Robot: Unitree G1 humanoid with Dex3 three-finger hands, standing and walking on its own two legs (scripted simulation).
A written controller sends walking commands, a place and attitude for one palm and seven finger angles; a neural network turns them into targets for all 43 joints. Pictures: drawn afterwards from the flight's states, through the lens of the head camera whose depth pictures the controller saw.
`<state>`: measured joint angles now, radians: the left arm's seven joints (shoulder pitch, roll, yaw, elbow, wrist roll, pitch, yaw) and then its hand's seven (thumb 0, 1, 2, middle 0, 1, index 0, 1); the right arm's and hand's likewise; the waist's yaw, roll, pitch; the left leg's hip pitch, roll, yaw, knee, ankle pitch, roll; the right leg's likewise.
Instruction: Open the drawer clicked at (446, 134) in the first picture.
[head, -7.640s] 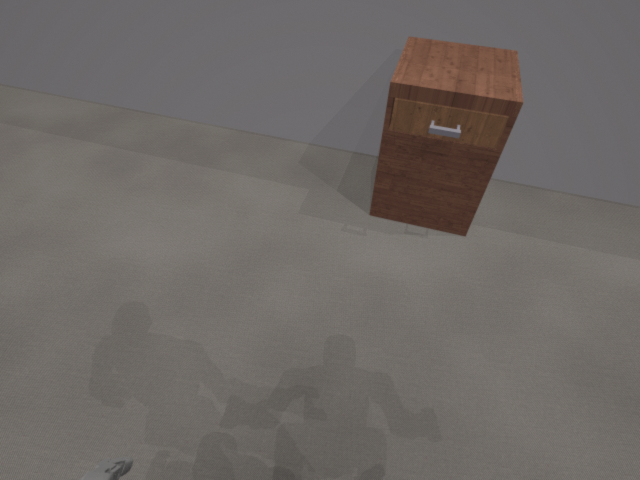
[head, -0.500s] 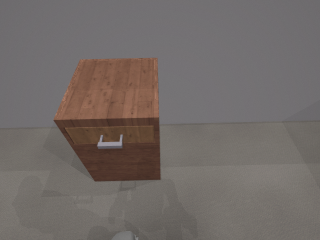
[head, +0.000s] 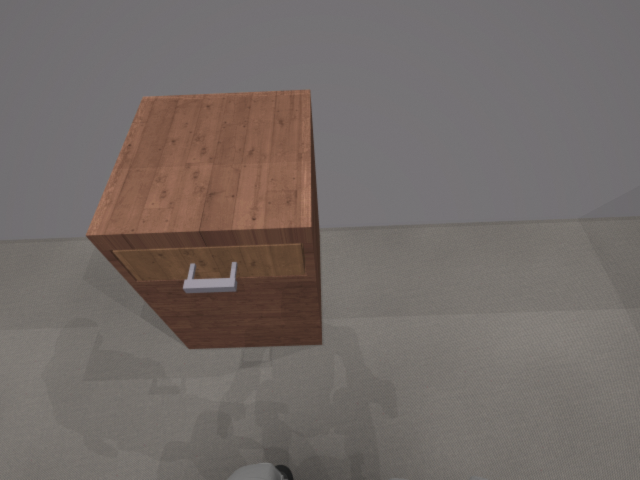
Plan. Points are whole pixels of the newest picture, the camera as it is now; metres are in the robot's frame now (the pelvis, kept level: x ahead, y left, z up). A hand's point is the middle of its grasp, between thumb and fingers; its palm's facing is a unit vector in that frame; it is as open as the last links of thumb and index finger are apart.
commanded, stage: come to a stop and stand still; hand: left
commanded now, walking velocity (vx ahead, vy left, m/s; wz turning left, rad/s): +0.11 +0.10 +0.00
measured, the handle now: (211, 276) +0.49 +0.29 -0.24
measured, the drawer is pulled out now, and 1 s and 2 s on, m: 0.00 0.00 0.00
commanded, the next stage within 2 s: look again from close up in 1.20 s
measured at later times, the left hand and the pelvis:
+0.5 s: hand out of the picture -0.04 +0.16 -0.14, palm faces +0.13 -0.94 -0.30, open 7.3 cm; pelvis -0.02 -0.03 +0.02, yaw +3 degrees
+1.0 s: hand out of the picture -0.03 +0.19 -0.17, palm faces +0.07 -0.99 -0.15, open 7.3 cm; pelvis -0.02 +0.03 +0.01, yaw +1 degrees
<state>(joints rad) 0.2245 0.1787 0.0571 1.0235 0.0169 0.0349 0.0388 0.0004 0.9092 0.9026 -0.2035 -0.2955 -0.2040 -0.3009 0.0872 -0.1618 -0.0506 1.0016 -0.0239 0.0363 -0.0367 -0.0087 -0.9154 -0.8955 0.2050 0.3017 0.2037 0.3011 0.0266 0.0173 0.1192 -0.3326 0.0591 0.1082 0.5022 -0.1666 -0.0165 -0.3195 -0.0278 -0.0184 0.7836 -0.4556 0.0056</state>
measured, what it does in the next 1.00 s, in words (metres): steps on the spot: right foot, then left foot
